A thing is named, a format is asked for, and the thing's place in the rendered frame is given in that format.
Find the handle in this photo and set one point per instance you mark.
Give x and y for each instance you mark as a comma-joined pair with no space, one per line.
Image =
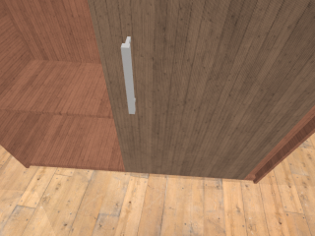
128,74

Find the wardrobe door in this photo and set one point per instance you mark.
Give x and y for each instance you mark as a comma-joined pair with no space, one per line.
217,83
309,115

